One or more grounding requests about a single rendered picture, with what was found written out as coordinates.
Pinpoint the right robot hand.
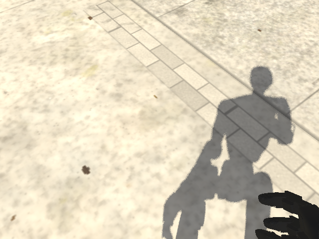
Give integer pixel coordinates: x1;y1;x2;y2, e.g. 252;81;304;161
255;190;319;239

